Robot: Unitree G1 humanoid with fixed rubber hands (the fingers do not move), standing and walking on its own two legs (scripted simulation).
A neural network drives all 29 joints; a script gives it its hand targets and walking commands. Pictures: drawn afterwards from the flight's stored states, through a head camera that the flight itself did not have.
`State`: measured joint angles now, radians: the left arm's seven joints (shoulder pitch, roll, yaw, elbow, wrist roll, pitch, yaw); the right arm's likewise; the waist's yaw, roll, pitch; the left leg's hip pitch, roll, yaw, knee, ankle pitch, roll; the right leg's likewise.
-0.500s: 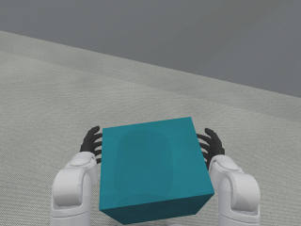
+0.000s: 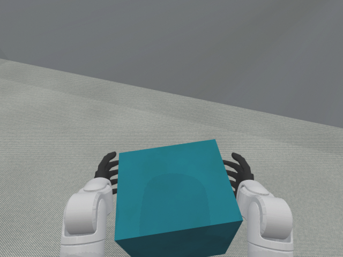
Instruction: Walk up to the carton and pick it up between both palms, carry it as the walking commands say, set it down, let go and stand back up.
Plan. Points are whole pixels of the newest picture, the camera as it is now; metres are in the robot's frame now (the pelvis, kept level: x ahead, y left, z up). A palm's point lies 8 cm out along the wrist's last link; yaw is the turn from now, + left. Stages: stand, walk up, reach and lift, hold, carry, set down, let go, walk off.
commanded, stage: carry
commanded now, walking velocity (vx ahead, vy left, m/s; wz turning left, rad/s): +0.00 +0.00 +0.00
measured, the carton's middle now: (176, 207) +0.24 -0.01 +0.02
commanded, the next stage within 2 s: none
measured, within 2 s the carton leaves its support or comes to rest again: neither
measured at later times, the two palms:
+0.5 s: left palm (96, 202) +0.22 +0.15 +0.08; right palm (249, 204) +0.22 -0.15 +0.09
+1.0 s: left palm (79, 196) +0.24 +0.19 +0.08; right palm (226, 200) +0.23 -0.11 +0.08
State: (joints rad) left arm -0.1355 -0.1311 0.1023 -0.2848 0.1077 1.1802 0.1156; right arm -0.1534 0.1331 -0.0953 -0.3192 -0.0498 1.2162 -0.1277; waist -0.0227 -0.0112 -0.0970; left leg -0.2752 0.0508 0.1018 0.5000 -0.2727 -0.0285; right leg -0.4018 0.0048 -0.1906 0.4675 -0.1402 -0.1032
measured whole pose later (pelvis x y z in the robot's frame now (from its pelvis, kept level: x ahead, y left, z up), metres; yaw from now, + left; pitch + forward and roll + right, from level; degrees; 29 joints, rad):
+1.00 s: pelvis -0.03 +0.04 +0.00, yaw -2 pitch +3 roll +1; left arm -0.16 -0.13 0.12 -0.28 0.11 1.20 0.12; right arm -0.16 0.13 -0.10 -0.31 -0.06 1.23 -0.12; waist 0.00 0.00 -0.10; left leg -0.33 0.03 0.16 0.54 -0.27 0.03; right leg -0.44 -0.08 -0.23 0.45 -0.07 -0.06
